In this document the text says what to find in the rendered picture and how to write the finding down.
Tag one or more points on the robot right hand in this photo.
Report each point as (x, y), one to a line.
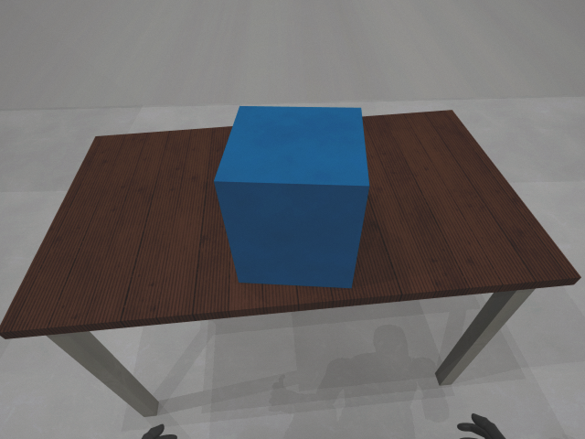
(482, 427)

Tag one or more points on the carton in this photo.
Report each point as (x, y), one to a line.
(292, 186)

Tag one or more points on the table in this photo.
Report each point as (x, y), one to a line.
(139, 240)

